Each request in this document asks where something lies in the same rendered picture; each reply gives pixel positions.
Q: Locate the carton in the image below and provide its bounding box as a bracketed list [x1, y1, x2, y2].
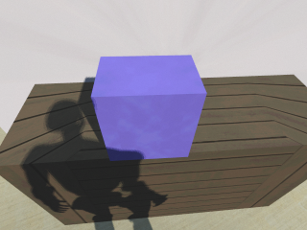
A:
[90, 55, 207, 161]

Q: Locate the pedestal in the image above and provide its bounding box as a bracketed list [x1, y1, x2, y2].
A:
[0, 74, 307, 225]

